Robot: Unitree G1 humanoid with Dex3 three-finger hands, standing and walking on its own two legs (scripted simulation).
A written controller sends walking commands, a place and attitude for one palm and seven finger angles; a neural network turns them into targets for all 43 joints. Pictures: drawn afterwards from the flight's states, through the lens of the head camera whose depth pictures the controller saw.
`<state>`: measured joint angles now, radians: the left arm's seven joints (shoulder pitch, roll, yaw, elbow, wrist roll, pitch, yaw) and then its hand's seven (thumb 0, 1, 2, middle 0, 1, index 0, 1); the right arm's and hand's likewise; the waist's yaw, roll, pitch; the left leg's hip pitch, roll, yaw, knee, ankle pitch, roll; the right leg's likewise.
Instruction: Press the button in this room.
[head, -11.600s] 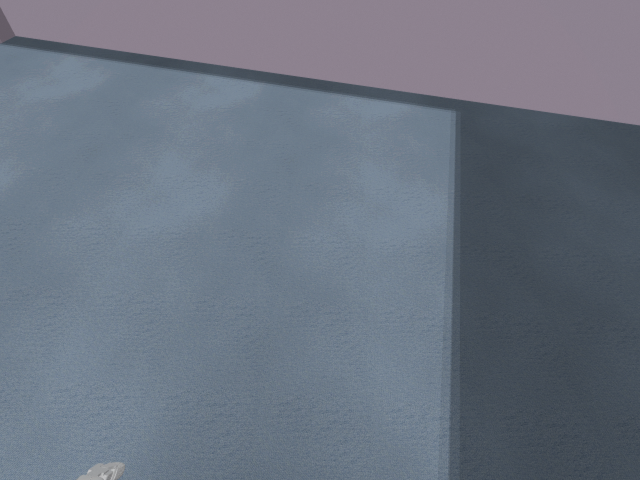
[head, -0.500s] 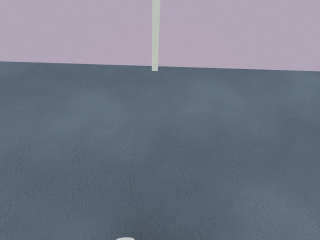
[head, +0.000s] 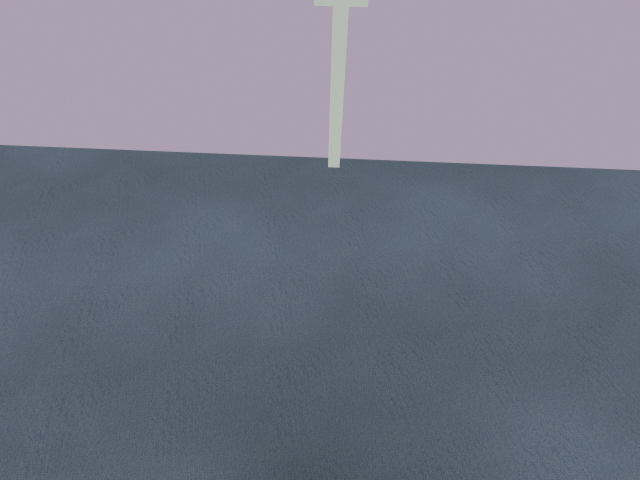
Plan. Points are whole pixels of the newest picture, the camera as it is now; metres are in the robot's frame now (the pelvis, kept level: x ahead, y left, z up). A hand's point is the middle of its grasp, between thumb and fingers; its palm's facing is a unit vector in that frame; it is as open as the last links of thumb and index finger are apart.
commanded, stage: stand and wait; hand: left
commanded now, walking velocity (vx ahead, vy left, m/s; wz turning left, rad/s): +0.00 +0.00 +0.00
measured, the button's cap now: out of the picture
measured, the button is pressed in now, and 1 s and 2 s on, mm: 0 0 0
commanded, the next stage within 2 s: turn or walk to find it in 0.12 s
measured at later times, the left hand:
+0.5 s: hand out of the picture -0.01 +0.22 -0.18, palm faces +0.15 -0.97 -0.21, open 7.3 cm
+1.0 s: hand out of the picture +0.00 +0.21 -0.15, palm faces +0.30 -0.91 -0.29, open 7.3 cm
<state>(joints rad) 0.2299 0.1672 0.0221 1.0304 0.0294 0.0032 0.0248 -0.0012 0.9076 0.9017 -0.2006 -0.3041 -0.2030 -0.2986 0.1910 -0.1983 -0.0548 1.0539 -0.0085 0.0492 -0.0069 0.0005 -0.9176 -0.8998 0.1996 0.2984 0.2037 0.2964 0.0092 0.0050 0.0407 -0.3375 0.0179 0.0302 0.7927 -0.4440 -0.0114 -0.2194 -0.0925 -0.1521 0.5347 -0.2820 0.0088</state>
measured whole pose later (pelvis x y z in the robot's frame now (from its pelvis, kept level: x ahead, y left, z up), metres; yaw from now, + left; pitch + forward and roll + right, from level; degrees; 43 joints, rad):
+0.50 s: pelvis -0.02 +0.03 -0.01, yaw +7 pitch -1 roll -1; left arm 0.23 0.19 0.04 1.04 0.03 0.02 0.02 0.00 0.91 0.90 -0.20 -0.30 -0.20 -0.30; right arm 0.21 -0.19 -0.06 1.05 -0.01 0.05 0.00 0.01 -0.92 -0.90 0.20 0.30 0.20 0.30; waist 0.00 -0.01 0.08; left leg -0.33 0.03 0.07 0.72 -0.40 -0.02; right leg -0.23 -0.13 -0.20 0.60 -0.33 0.03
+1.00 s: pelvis -0.05 -0.01 +0.00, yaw +19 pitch +1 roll +1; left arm 0.15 0.19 0.04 0.91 0.02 0.02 0.02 0.00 0.91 0.90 -0.20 -0.30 -0.20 -0.30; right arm 0.22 -0.23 -0.08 0.97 -0.02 0.06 0.01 0.00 -0.91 -0.90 0.20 0.30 0.21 0.30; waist -0.03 0.05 0.05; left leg -0.44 -0.05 -0.08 0.71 -0.36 -0.01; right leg -0.25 -0.03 -0.07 0.57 -0.33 -0.01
